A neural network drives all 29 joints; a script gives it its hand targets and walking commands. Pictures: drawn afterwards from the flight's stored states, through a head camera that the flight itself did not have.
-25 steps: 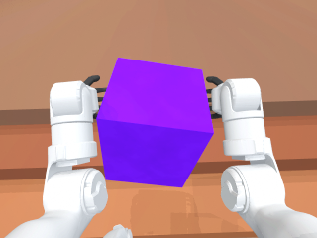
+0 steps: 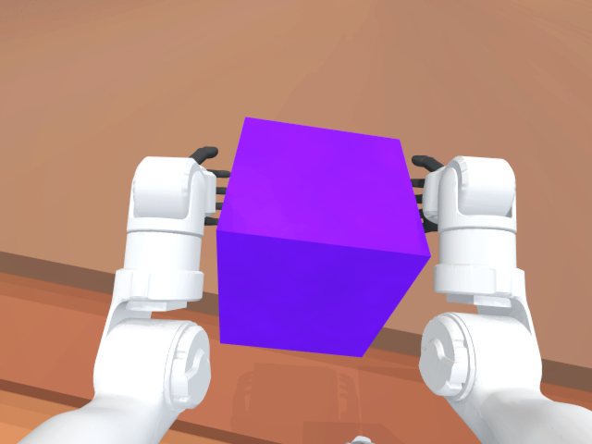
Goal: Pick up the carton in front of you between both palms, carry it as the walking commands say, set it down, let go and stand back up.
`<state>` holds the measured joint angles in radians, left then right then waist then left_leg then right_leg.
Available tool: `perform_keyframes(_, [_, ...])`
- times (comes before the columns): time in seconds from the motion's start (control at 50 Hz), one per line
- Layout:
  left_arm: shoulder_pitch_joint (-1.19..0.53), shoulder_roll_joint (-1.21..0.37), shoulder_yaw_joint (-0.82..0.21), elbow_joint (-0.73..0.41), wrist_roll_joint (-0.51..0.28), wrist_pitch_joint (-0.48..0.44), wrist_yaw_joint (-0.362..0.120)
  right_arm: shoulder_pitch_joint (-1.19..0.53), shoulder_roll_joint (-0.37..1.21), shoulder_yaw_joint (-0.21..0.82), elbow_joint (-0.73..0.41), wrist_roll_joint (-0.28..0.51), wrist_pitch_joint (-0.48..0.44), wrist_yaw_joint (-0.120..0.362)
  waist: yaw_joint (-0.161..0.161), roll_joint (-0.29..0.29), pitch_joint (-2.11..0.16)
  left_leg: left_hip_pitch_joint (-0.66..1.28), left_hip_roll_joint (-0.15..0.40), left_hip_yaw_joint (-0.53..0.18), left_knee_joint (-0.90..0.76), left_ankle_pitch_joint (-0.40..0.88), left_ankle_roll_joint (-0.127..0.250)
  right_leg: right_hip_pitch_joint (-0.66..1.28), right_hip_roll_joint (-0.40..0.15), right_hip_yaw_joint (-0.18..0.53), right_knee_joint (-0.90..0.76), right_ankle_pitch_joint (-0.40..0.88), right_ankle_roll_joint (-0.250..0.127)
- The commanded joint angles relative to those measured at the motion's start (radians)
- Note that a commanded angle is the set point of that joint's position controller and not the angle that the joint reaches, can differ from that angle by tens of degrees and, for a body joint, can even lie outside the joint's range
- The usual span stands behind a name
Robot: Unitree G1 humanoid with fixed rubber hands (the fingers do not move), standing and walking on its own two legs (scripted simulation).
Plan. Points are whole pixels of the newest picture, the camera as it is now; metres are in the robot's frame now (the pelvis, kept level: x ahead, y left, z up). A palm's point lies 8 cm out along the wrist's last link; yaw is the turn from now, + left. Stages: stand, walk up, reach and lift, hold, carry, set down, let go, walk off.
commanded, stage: carry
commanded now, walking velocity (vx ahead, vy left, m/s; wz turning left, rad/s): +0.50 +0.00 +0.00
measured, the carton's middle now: (307, 244) +0.38 +0.03 +0.09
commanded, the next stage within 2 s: none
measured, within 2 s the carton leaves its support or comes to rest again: neither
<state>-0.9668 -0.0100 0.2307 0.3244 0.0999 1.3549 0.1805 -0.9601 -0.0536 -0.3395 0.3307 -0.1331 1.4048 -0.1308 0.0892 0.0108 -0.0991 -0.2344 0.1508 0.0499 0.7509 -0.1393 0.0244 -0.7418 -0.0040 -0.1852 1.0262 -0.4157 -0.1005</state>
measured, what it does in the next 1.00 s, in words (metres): climbs: left foot 0.13 m higher, then right foot 0.13 m higher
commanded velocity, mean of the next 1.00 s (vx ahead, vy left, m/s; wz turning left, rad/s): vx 0.50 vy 0.00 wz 0.00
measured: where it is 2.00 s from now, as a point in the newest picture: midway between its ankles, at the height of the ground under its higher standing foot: (309, 175)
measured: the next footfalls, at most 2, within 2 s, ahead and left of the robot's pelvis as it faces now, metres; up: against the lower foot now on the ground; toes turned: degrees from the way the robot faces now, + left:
left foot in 0.40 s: +0.47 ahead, +0.18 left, +0.13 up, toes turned +7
right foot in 0.92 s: +0.81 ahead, -0.08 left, +0.26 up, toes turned -7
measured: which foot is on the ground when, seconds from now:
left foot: up 0.00-0.38, down 0.40-0.94, up 0.96-1.00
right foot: down 0.00-0.46, up 0.48-0.90, down 0.92-1.00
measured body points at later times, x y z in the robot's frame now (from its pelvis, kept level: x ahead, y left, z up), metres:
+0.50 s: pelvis +0.31 +0.07 +0.12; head +0.33 +0.05 +0.57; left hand +0.72 +0.19 +0.30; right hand +0.70 -0.11 +0.30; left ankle +0.43 +0.17 -0.53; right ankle +0.13 -0.08 -0.52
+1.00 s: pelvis +0.62 +0.00 +0.26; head +0.63 +0.02 +0.71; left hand +1.00 +0.18 +0.42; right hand +1.03 -0.11 +0.43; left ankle +0.47 +0.15 -0.38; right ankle +0.77 -0.08 -0.39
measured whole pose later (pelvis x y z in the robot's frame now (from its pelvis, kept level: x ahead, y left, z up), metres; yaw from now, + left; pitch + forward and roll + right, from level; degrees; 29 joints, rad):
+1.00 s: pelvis +0.62 +0.00 +0.26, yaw +0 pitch +3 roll -3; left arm -0.94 -0.02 0.23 0.31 0.10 1.34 0.19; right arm -0.96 -0.05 -0.34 0.34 -0.14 1.37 -0.13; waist 0.11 0.02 -0.06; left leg -0.34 0.08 -0.07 1.16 -0.22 0.02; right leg -0.81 -0.02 -0.20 1.03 -0.27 -0.11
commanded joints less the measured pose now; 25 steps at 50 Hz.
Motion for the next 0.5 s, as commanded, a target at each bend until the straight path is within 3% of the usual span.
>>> perform_keyframes(0.0, [-0.741,-1.201,-0.422,-0.121,-0.528,-0.032,-0.276,-0.714,1.104,0.399,-0.062,0.427,-0.058,0.261,0.063,-0.226,-0.761,-0.519,-0.251,-0.221,1.081,-0.151,-0.001,1.099,-0.334,0.819,-0.457,1.197,-0.318])
perform_keyframes(0.02, [-0.797,-1.205,-0.437,-0.204,-0.543,-0.046,-0.279,-0.749,1.124,0.411,-0.125,0.430,-0.062,0.256,0.055,-0.162,-0.694,-0.629,-0.218,-0.230,1.167,-0.152,0.033,1.035,-0.304,0.793,-0.456,0.824,-0.295])
perform_keyframes(0.04, [-0.843,-1.211,-0.452,-0.270,-0.560,-0.054,-0.283,-0.809,1.120,0.419,-0.187,0.435,-0.066,0.246,0.025,-0.098,-0.578,-0.727,-0.181,-0.196,1.160,-0.158,0.059,0.967,-0.287,0.731,-0.474,0.550,-0.220])
perform_keyframes(0.08, [-0.882,-1.247,-0.501,-0.332,-0.597,-0.048,-0.290,-0.833,1.097,0.457,-0.260,0.441,-0.070,0.220,-0.037,-0.086,-0.471,-0.755,-0.129,-0.188,1.080,-0.119,0.092,0.871,-0.261,0.576,-0.522,0.276,-0.131])
perform_keyframes(0.1, [-0.868,-1.244,-0.515,-0.340,-0.601,-0.046,-0.292,-0.836,1.088,0.485,-0.293,0.447,-0.072,0.208,-0.034,-0.079,-0.449,-0.772,-0.118,-0.169,1.045,-0.126,0.095,0.854,-0.268,0.540,-0.545,0.171,-0.108])
perform_keyframes(0.14, [-0.838,-1.210,-0.523,-0.338,-0.593,-0.033,-0.291,-0.803,1.061,0.524,-0.314,0.440,-0.073,0.188,-0.036,-0.051,-0.408,-0.814,-0.099,-0.096,0.925,-0.177,0.082,0.863,-0.278,0.476,-0.588,0.230,-0.113])
perform_keyframes(0.16, [-0.810,-1.187,-0.521,-0.330,-0.578,-0.027,-0.290,-0.782,1.057,0.541,-0.308,0.440,-0.068,0.183,-0.022,-0.053,-0.408,-0.850,-0.093,-0.047,0.913,-0.166,0.085,0.896,-0.280,0.442,-0.583,0.373,-0.125])
perform_keyframes(0.18, [-0.777,-1.158,-0.519,-0.315,-0.562,-0.018,-0.287,-0.759,1.055,0.553,-0.294,0.441,-0.062,0.181,0.017,-0.116,-0.402,-0.962,-0.105,-0.006,1.076,-0.228,0.093,0.955,-0.318,0.464,-0.609,0.459,-0.169])
perform_keyframes(0.22, [-0.703,-1.103,-0.494,-0.255,-0.525,-0.003,-0.285,-0.727,1.062,0.572,-0.235,0.439,-0.043,0.183,0.062,-0.151,-0.361,-1.263,-0.080,-0.047,1.288,-0.409,0.107,1.126,-0.367,0.509,-0.646,0.442,-0.195])
perform_keyframes(0.24, [-0.698,-1.081,-0.485,-0.231,-0.512,0.002,-0.287,-0.725,1.062,0.571,-0.203,0.436,-0.035,0.186,0.063,-0.128,-0.315,-1.355,-0.065,-0.057,1.291,-0.462,0.106,1.155,-0.368,0.495,-0.681,0.389,-0.175])
perform_keyframes(0.28, [-0.729,-1.054,-0.466,-0.211,-0.506,0.008,-0.298,-0.737,1.046,0.557,-0.159,0.439,-0.030,0.191,0.006,-0.102,-0.208,-1.288,-0.027,-0.003,1.049,-0.431,0.096,1.000,-0.299,0.367,-0.797,0.242,-0.104])
perform_keyframes(0.3, [-0.735,-1.054,-0.460,-0.195,-0.506,0.014,-0.302,-0.736,1.050,0.557,-0.131,0.444,-0.026,0.193,-0.047,-0.119,-0.204,-1.074,-0.012,0.039,0.870,-0.332,0.087,0.826,-0.244,0.260,-0.875,0.321,-0.096])
perform_keyframes(0.32, [-0.746,-1.052,-0.451,-0.184,-0.503,0.019,-0.305,-0.749,1.057,0.555,-0.116,0.451,-0.024,0.193,-0.051,-0.151,-0.180,-0.864,-0.025,0.100,0.683,-0.278,0.086,0.702,-0.207,0.177,-0.966,0.349,-0.093])
perform_keyframes(0.34, [-0.758,-1.043,-0.434,-0.170,-0.500,0.025,-0.305,-0.742,1.073,0.548,-0.093,0.461,-0.022,0.194,-0.076,-0.193,-0.214,-0.618,-0.059,0.160,0.554,-0.157,0.101,0.582,-0.170,0.045,-0.962,0.587,-0.084])
perform_keyframes(0.36, [-0.745,-1.034,-0.416,-0.143,-0.488,0.031,-0.303,-0.730,1.084,0.541,-0.065,0.472,-0.019,0.194,-0.104,-0.229,-0.271,-0.414,-0.128,0.210,0.455,-0.066,0.119,0.559,-0.162,0.011,-0.888,1.061,-0.084])
perform_keyframes(0.38, [-0.745,-1.029,-0.396,-0.125,-0.476,0.032,-0.301,-0.724,1.112,0.532,-0.051,0.487,-0.020,0.197,-0.144,-0.300,-0.358,-0.292,-0.177,0.240,0.417,-0.016,0.138,0.623,-0.181,-0.009,-0.738,1.443,-0.067])
perform_keyframes(0.4, [-0.743,-1.021,-0.378,-0.112,-0.454,0.029,-0.298,-0.728,1.135,0.523,-0.041,0.503,-0.024,0.203,-0.220,-0.327,-0.444,-0.164,-0.222,0.251,0.327,-0.019,0.130,0.692,-0.191,-0.013,-0.538,1.613,-0.033])
perform_keyframes(0.42, [-0.731,-1.027,-0.343,-0.099,-0.429,0.025,-0.295,-0.782,1.148,0.520,-0.047,0.515,-0.035,0.210,-0.262,-0.158,-0.544,0.062,-0.246,0.225,0.052,0.117,0.121,0.696,-0.129,-0.008,-0.181,1.550,0.031])
perform_keyframes(0.44, [-0.709,-1.004,-0.330,-0.107,-0.393,0.018,-0.288,-0.776,1.189,0.530,-0.050,0.548,-0.042,0.223,-0.285,-0.094,-0.607,0.295,-0.220,0.065,-0.184,0.193,0.098,0.524,-0.070,0.074,0.083,1.060,0.065])
perform_keyframes(0.46, [-0.665,-1.011,-0.308,-0.085,-0.378,0.011,-0.282,-0.778,1.211,0.542,-0.079,0.585,-0.058,0.238,-0.192,0.186,-0.664,0.519,0.181,-0.564,-0.200,0.667,0.284,0.132,0.086,0.181,0.578,0.137,0.129])
perform_keyframes(0.48, [-0.649,-0.985,-0.289,-0.064,-0.342,0.005,-0.273,-0.796,1.237,0.535,-0.080,0.603,-0.072,0.248,-0.212,0.167,-0.805,0.525,0.184,-0.686,-0.144,0.954,0.378,0.106,0.122,0.393,0.840,0.156,0.094])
